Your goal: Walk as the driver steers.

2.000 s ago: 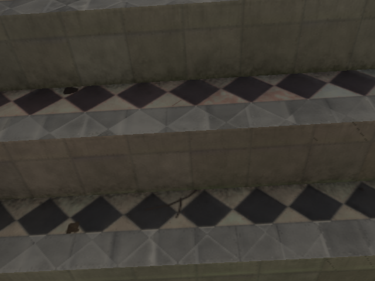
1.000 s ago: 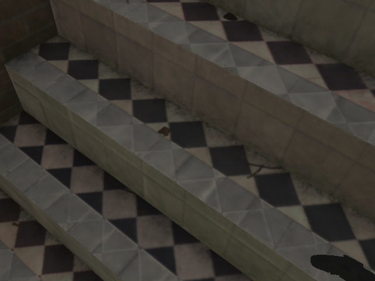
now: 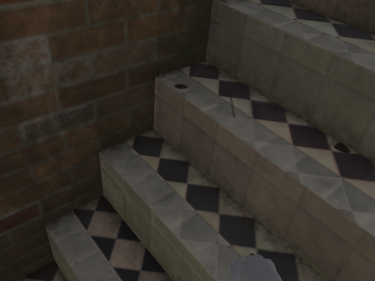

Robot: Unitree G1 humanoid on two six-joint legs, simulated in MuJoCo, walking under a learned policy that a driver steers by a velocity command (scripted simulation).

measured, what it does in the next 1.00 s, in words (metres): climbs, turning right: right foot 0.22 m higher, then left foot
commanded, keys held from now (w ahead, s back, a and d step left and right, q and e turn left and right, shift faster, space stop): w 0.02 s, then w+e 0.22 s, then e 0.76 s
